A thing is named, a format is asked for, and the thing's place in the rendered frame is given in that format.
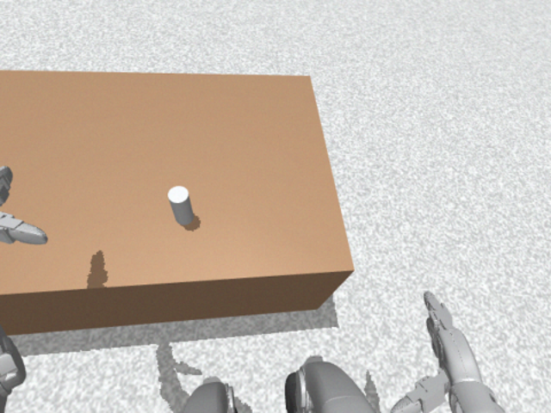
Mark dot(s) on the left robot arm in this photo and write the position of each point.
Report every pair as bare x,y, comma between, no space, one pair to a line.
12,369

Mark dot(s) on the can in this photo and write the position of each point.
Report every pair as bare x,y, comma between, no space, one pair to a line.
180,204

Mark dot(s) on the right robot hand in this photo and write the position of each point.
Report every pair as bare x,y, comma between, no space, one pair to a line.
456,362

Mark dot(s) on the left robot hand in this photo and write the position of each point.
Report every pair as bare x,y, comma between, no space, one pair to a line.
12,229

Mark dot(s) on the right robot arm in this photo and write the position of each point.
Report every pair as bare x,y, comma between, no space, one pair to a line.
473,397

